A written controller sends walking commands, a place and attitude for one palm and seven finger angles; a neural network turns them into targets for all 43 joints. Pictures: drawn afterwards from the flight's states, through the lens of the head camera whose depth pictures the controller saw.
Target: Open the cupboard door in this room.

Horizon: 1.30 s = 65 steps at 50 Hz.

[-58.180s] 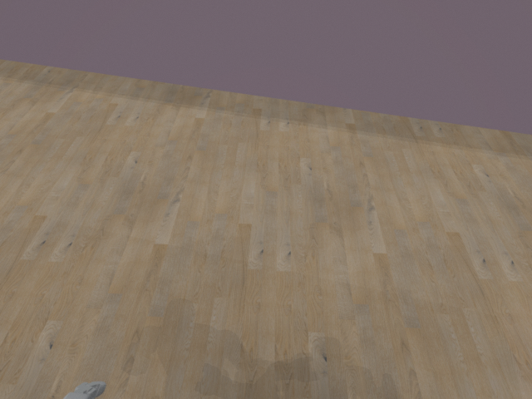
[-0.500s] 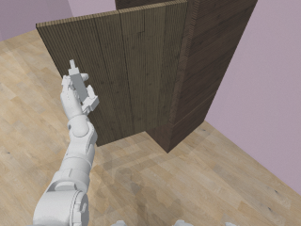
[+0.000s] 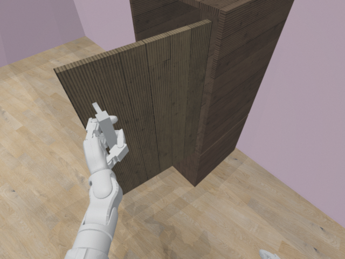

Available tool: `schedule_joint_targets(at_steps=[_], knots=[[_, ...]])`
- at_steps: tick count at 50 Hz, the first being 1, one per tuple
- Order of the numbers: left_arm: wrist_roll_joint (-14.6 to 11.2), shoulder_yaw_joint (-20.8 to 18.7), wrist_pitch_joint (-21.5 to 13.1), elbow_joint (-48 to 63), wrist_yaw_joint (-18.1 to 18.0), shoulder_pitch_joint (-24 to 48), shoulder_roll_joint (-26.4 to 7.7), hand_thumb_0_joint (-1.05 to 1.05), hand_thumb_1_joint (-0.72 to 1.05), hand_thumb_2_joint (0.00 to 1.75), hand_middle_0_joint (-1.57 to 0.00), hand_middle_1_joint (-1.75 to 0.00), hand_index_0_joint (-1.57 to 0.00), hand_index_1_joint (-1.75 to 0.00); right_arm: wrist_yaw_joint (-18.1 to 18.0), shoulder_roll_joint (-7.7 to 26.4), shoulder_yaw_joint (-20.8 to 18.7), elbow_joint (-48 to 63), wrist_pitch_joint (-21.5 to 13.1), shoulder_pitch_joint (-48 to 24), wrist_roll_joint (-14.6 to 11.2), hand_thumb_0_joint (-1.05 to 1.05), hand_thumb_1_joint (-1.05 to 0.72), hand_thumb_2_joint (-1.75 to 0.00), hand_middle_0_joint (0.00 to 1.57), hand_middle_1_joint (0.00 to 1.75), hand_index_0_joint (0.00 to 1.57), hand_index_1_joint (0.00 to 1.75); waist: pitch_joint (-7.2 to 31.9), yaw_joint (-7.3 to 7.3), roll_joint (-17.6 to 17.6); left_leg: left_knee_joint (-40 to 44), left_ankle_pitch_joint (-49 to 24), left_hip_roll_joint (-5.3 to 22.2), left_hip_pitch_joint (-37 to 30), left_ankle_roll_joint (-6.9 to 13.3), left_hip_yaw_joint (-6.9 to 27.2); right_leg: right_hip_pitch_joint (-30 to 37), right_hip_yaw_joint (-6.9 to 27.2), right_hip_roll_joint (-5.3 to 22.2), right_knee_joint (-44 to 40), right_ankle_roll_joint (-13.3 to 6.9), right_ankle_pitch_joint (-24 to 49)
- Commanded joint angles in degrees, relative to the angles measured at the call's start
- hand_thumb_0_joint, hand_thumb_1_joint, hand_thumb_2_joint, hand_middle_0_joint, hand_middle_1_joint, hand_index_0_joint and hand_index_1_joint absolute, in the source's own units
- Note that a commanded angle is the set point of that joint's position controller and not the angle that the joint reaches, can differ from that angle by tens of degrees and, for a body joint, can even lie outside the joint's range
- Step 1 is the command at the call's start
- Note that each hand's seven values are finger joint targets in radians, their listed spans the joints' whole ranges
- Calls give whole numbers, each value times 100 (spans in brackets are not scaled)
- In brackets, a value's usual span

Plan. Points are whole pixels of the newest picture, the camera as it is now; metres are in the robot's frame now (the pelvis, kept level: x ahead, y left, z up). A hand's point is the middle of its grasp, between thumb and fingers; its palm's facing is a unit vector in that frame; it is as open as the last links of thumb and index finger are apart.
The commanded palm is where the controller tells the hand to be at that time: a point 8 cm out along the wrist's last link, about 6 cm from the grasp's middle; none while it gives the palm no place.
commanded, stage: pull the door open along its arc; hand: left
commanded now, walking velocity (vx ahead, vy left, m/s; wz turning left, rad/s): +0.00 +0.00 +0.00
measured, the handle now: (107, 131) +0.40 +0.17 +0.07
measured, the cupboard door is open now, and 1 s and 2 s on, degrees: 81 93 96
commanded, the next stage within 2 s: open thumb and fingers to let go in 0.12 s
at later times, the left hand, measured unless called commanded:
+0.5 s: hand (141, 159) +0.32 +0.08 +0.08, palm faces +0.41 -0.91 -0.01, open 7.7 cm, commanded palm +0.27 +0.12 +0.07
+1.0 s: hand (144, 162) +0.31 +0.07 +0.08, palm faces +0.41 -0.91 -0.01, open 15.1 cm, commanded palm +0.27 +0.11 +0.07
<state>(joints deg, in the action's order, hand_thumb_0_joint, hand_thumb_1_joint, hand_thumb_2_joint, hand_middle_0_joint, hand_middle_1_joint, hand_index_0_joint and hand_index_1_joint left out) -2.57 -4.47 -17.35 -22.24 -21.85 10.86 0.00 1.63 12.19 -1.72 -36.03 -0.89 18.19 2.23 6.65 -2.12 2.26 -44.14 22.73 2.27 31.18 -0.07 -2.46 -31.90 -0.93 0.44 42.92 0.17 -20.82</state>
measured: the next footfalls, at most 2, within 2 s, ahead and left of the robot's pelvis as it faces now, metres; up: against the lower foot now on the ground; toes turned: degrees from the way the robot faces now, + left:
none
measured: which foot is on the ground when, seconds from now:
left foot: down 0.00-1.00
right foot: down 0.00-1.00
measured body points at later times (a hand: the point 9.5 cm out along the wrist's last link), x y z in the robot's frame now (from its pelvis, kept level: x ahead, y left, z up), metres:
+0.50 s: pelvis +0.01 -0.02 -0.01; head +0.03 -0.03 +0.44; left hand +0.29 +0.13 +0.08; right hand +0.21 -0.21 -0.10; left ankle -0.01 +0.12 -0.71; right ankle +0.00 -0.12 -0.71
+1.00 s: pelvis -0.01 -0.02 -0.01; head +0.01 -0.04 +0.44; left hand +0.28 +0.12 +0.08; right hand +0.16 -0.24 -0.11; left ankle -0.01 +0.12 -0.71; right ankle +0.00 -0.12 -0.71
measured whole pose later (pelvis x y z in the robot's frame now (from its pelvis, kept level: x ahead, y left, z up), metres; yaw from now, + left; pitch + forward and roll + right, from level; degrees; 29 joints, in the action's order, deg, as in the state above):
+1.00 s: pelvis -0.01 -0.02 -0.01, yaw +3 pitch +6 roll +0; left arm 3.8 8.5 -8.7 -11.4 -31.5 3.7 5.8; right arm -1.1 10.9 -0.5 -35.2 0.5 11.7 3.7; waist 5.2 -0.4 2.1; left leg -46.4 22.8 1.6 29.9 -1.7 1.1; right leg -29.9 -4.4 1.2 46.7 -1.5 -23.2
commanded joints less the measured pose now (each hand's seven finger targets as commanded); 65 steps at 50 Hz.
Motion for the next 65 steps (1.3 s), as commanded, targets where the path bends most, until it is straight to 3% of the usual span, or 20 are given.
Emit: schedule_joint_targets(at_steps=[1, 6, 8, 10, 11, 13, 18, 24, 31, 33, 43, 51, 54, 57, 58, 59, 60, 62, 63, 65], knots=[[194, 382, -38, 2469, -240, -495, -15, 0, 90, 90, -40, -135, -40, -135, 23, 554, -118, 1142, -230, -629, 18, 0, -90, -90, 20, 30, 20, 30, 1319, 448, -595, 633, -2060, -120, -690, 10, 30, 1528, -323, -138, -377, -183, 2108], [716, 1251, 540, 3194, -848, -505, 614, 0, 90, 90, -40, -135, -40, -135, -49, 402, -14, 1285, -67, -954, 129, 0, -90, -90, 20, 30, 20, 30, 793, 236, -604, 515, -1790, -141, -732, 9, 132, 1166, -344, -89, -391, -168, 1829], [971, 1557, 715, 3174, -1117, -195, 896, 0, 90, 90, -40, -135, -40, -135, -74, 340, -2, 1260, -13, -1033, 188, 0, -90, -90, 20, 30, 20, 30, 867, 158, -616, 353, -1776, -159, -758, 6, 172, 988, -348, -65, -292, -176, 1797], [1077, 1884, 866, 3072, -1252, 33, 1226, 0, 90, 90, -40, -135, -40, -135, -54, 292, 23, 1209, 43, -1104, 183, 0, -90, -90, 20, 30, 20, 30, 962, 110, -329, 219, -1915, -170, -788, -12, 227, 828, -410, -69, -133, -215, 1862], [1064, 1839, 901, 2965, -1300, 535, 1167, 0, 90, 90, -40, -135, -40, -135, -83, 287, 40, 1086, 85, -1094, 160, 0, -90, -90, 20, 30, 20, 30, 921, -17, -472, 171, -1842, -167, -791, -6, 255, 740, -393, -65, -171, -194, 1818], [973, 1823, 956, 2966, -1257, 395, 1183, 0, 76, 84, -39, -134, -39, -134, -130, 276, 14, 1121, 148, -1197, 159, 0, -90, -90, 20, 30, 20, 30, 1224, 94, -336, 121, -1920, -214, -861, -7, 233, 881, -354, -61, -131, -208, 1956], [925, 1952, 990, 3058, -937, 167, 1203, 0, 41, 69, -36, -130, -36, -130, -156, 254, -8, 1189, 225, -1076, 148, 0, -90, -90, 20, 30, 20, 30, 1477, 137, -472, 63, -2373, -213, -962, 2, 231, 1160, -326, -34, -72, -199, 2613], [805, 1663, 908, 3090, -744, 68, 895, 0, -1, 51, -33, -125, -33, -125, -225, 271, 45, 1241, 221, -1132, 143, 0, -90, -90, 20, 30, 20, 30, 1161, 175, -729, 151, -1942, -245, -718, 15, 240, 1242, -231, 21, -245, -156, 2396], [840, 1598, 729, 3018, -777, 68, 821, 0, -50, 30, -30, -120, -30, -120, -242, 309, 13, 1162, 52, -1079, 151, 0, -90, -90, 20, 30, 20, 30, 1206, 212, -783, 146, -1672, -267, -591, 33, 229, 1201, -152, 56, -310, -138, 2044], [825, 1577, 675, 3020, -784, 97, 812, 0, -50, 30, -30, -120, -30, -120, -251, 305, 4, 1136, 16, -1087, 147, 0, -90, -90, 20, 30, 20, 30, 1221, 199, -697, 145, -1603, -276, -609, 41, 188, 1164, -129, 63, -333, -134, 1972], [785, 1450, 509, 2577, -892, 654, 751, 0, -50, 30, -22, -70, -22, -70, -286, 338, 12, 1004, -127, -1185, 146, 0, -90, -90, 20, 30, 20, 30, 886, 151, -700, 239, -947, -302, -487, 56, 186, 841, -55, 76, -607, -124, 872], [819, 1460, 475, 2272, -947, 1045, 810, 0, -50, 30, -15, -30, -15, -30, -279, 336, 12, 936, -131, -1194, 149, 0, -90, -90, 20, 30, 20, 30, 1037, 116, -697, 269, -991, -280, -571, 56, 213, 802, -129, 39, -558, -145, 866], [765, 1459, 469, 2145, -992, 1379, 858, 0, -50, 30, -15, -30, -15, -30, -281, 332, 44, 908, -145, -1247, 147, 0, -90, -90, 20, 30, 20, 30, 879, 79, -633, 293, -782, -284, -518, 48, 261, 614, -167, 29, -548, -152, 549], [758, 1426, 460, 2092, -1024, 1416, 857, 0, -50, 30, -15, -30, -15, -30, -284, 325, 35, 901, -146, -1268, 158, 0, -90, -90, 20, 30, 20, 30, 1056, 112, -632, 287, -834, -283, -558, 47, 255, 661, -171, 17, -509, -157, 600], [1287, 2446, 248, 2018, 122, 1146, 392, 0, -50, 30, -15, -30, -15, -30, -265, 490, 50, 750, -127, -894, 125, 0, -90, -90, 20, 30, 20, 30, 825, -254, -918, 257, -967, -271, -728, 132, 249, 488, -66, 25, -408, -168, 1125], [1076, 2110, 12, 2322, 734, 1538, 52, 0, -50, 30, -15, -30, -15, -30, -308, 497, 20, 922, -158, -853, 65, 0, -90, -90, 20, 30, 20, 30, 1102, -166, -795, 229, -1042, -280, -725, 169, 267, 587, -82, 54, -327, -176, 1334], [955, 2130, -135, 2523, 1222, 1621, -70, 0, -50, 30, -15, -30, -15, -30, -350, 500, 40, 999, -206, -891, 24, 0, -90, -90, 20, 30, 20, 30, 1285, -86, -484, 221, -1022, -307, -827, 182, 245, 681, -22, 59, -299, -180, 1371], [569, 2202, -260, 2510, 2092, 1637, -152, 0, -50, 30, -15, -30, -15, -30, -398, 524, 99, 1089, -315, -876, -96, 0, -90, -90, 20, 30, 20, 30, 1223, -142, -137, 259, -939, -316, -952, 160, 303, 600, -64, 44, -259, -213, 1256], [242, 2200, -214, 2389, 2448, 1561, -74, 0, -50, 30, -15, -30, -15, -30, -420, 526, 134, 1141, -377, -894, -177, 0, -90, -90, 20, 30, 20, 30, 1162, -160, -156, 299, -852, -317, -977, 153, 357, 579, -117, 7, -274, -220, 1144], [-375, 1949, -26, 2298, 2664, 1425, 118, 0, -50, 30, -15, -30, -15, -30, -452, 504, 188, 1253, -515, -1010, -299, 0, -90, -90, 20, 30, 20, 30, 945, -77, -321, 430, -494, -310, -876, 104, 433, 501, -231, -54, -398, -185, 663]])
